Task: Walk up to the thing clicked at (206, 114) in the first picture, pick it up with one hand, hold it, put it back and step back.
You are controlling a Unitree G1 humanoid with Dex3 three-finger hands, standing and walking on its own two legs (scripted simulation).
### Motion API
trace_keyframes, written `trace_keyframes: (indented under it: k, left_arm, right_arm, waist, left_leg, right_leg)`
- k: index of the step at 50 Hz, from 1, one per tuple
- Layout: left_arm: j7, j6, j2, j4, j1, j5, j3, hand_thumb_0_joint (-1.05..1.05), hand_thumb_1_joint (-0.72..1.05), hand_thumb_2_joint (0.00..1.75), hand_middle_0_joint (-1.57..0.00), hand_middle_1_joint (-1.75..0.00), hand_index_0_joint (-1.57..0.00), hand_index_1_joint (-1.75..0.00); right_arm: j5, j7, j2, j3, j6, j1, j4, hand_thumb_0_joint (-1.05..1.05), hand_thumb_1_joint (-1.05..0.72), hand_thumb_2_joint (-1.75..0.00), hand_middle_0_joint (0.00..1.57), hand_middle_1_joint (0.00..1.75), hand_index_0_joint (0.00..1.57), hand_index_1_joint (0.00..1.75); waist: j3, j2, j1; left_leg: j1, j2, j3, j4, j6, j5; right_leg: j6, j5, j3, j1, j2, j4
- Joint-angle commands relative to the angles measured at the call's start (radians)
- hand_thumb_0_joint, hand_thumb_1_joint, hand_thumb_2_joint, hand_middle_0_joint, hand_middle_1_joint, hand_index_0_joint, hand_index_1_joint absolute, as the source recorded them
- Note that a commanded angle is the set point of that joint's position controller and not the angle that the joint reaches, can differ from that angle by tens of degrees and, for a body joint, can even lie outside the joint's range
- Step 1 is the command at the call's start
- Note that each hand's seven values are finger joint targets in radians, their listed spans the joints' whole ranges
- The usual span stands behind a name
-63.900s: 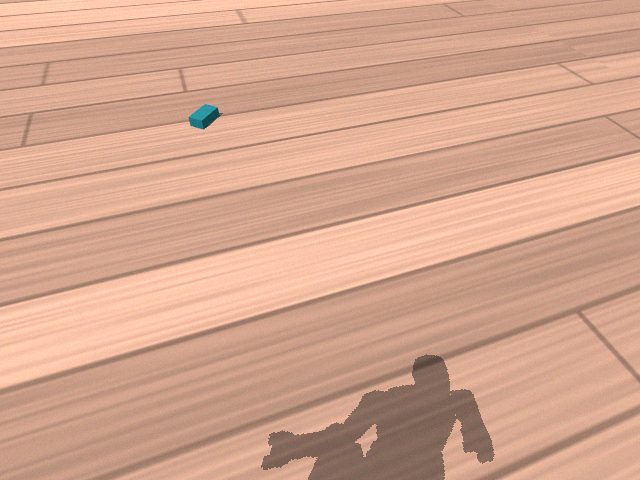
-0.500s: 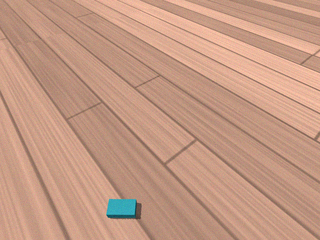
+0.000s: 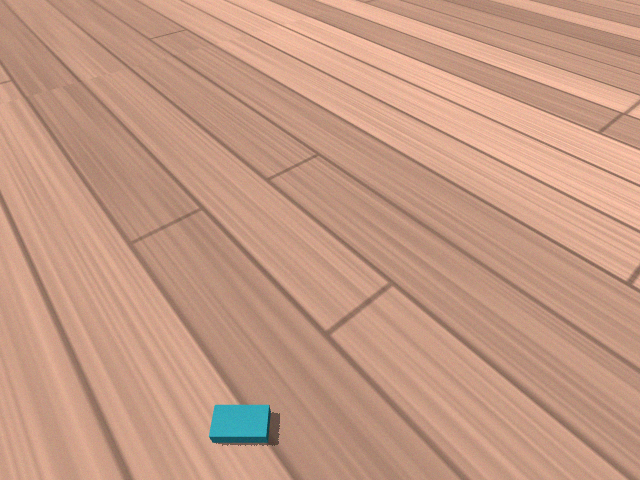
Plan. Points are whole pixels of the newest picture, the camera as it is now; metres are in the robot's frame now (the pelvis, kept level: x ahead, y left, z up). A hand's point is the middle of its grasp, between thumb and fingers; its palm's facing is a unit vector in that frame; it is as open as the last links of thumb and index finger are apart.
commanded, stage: stand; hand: left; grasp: from above
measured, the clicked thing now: (241, 423) +0.45 +0.25 -0.76
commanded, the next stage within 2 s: step back in 0.80 s
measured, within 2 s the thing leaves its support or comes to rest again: neither
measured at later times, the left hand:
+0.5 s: hand out of the picture +0.06 +0.25 -0.16, palm faces +0.02 -0.94 -0.34, open 7.4 cm
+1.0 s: hand out of the picture +0.06 +0.28 -0.16, palm faces +0.01 -0.93 -0.37, open 7.4 cm
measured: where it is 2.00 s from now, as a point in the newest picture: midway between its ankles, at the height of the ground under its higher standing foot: outside the picture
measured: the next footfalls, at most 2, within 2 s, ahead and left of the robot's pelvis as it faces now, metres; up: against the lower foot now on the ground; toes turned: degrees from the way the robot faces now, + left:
left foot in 1.12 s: -0.03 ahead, +0.16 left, +0.00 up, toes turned -2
right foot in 1.60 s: -0.13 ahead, -0.05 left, +0.00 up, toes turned -2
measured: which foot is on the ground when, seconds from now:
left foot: down 0.00-0.92, up 0.94-1.00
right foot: down 0.00-1.00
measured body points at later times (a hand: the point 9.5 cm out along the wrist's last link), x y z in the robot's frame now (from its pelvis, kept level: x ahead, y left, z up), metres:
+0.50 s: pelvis -0.01 +0.00 +0.00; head +0.00 -0.01 +0.45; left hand +0.06 +0.30 -0.13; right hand +0.07 -0.29 -0.14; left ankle +0.00 +0.12 -0.75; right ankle -0.02 -0.11 -0.75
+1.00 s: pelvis -0.03 +0.01 -0.01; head +0.02 +0.02 +0.44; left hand +0.06 +0.33 -0.14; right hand +0.06 -0.30 -0.14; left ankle -0.03 +0.12 -0.72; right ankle -0.02 -0.11 -0.75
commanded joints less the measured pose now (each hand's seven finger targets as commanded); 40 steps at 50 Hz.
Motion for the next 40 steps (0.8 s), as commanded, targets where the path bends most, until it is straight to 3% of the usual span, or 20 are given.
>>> trace_keyframes:
  k: [1, 7, 15, 24, 28, 33, 39, 40]
  left_arm:
    - [0.014, -0.022, 0.209, -0.061, -0.04, -0.003, 0.03, 0.0, 0.9, 0.9, -0.2, -0.3, -0.2, -0.3]
    - [0.011, -0.023, 0.214, -0.055, -0.032, -0.003, 0.027, 0.0, 0.9, 0.9, -0.2, -0.3, -0.2, -0.3]
    - [0.009, -0.03, 0.221, -0.066, -0.032, -0.004, 0.022, 0.0, 0.9, 0.9, -0.2, -0.3, -0.2, -0.3]
    - [0.005, -0.028, 0.226, -0.063, -0.02, -0.006, 0.018, 0.0, 0.9, 0.9, -0.2, -0.3, -0.2, -0.3]
    - [0.006, -0.03, 0.223, -0.071, -0.021, -0.004, 0.014, 0.0, 0.9, 0.9, -0.2, -0.3, -0.2, -0.3]
    - [0.003, -0.03, 0.232, -0.071, -0.019, -0.006, 0.014, 0.0, 0.9, 0.9, -0.2, -0.3, -0.2, -0.3]
    - [0.004, -0.033, 0.234, -0.076, -0.01, -0.008, 0.012, 0.0, 0.9, 0.9, -0.2, -0.3, -0.2, -0.3]
    - [0.006, -0.025, 0.31, -0.095, -0.012, -0.027, 0.062, 0.0, 0.9, 0.9, -0.2, -0.3, -0.2, -0.3]
  right_arm:
    - [-0.003, -0.011, -0.196, -0.034, -0.019, -0.035, -0.06, 0.0, -0.9, -0.9, 0.2, 0.3, 0.2, 0.3]
    - [-0.001, -0.006, -0.197, -0.034, -0.016, -0.039, -0.06, 0.0, -0.9, -0.9, 0.2, 0.3, 0.2, 0.3]
    - [-0.001, -0.003, -0.204, -0.033, -0.02, -0.039, -0.061, 0.0, -0.9, -0.9, 0.2, 0.3, 0.2, 0.3]
    - [0.0, -0.001, -0.204, -0.028, -0.016, -0.022, -0.054, 0.0, -0.9, -0.9, 0.2, 0.3, 0.2, 0.3]
    - [-0.001, 0.001, -0.212, -0.029, -0.019, -0.028, -0.058, 0.0, -0.9, -0.9, 0.2, 0.3, 0.2, 0.3]
    - [-0.001, 0.002, -0.214, -0.028, -0.016, -0.018, -0.056, 0.0, -0.9, -0.9, 0.2, 0.3, 0.2, 0.3]
    - [0.002, 0.002, -0.214, -0.027, -0.02, -0.014, -0.058, 0.0, -0.9, -0.9, 0.2, 0.3, 0.2, 0.3]
    - [0.006, 0.008, -0.262, -0.049, -0.002, -0.048, -0.088, 0.0, -0.9, -0.9, 0.2, 0.3, 0.2, 0.3]
  waist:
    - [-0.073, -0.005, -0.001]
    - [-0.045, -0.009, -0.001]
    - [-0.075, -0.01, -0.005]
    - [-0.045, -0.012, -0.006]
    - [-0.062, -0.006, -0.003]
    - [-0.04, -0.008, -0.007]
    - [-0.07, -0.009, -0.006]
    - [0.043, -0.031, -0.008]
  left_leg:
    - [-0.012, 0.133, -0.089, -0.031, 0.027, 0.22]
    - [-0.026, 0.131, -0.098, -0.051, 0.025, 0.138]
    - [-0.006, 0.133, -0.091, -0.035, 0.026, 0.182]
    - [-0.04, 0.129, -0.097, -0.056, 0.023, 0.129]
    - [-0.032, 0.134, -0.097, -0.048, 0.024, 0.154]
    - [-0.046, 0.128, -0.099, -0.056, 0.023, 0.099]
    - [-0.03, 0.13, -0.095, -0.047, 0.022, 0.157]
    - [-0.122, 0.1, -0.086, 0.082, 0.046, 0.312]
  right_leg:
    - [-0.003, 0.191, 0.111, 0.02, -0.141, -0.034]
    - [-0.001, 0.089, 0.11, -0.003, -0.134, -0.053]
    - [-0.004, 0.156, 0.116, 0.01, -0.143, -0.047]
    - [-0.006, 0.092, 0.116, -0.006, -0.138, -0.052]
    - [-0.005, 0.119, 0.113, 0.001, -0.14, -0.048]
    - [-0.007, 0.061, 0.118, -0.015, -0.139, -0.06]
    - [-0.01, 0.135, 0.118, 0.01, -0.146, -0.047]
    - [-0.02, 0.328, 0.13, -0.052, -0.143, 0.031]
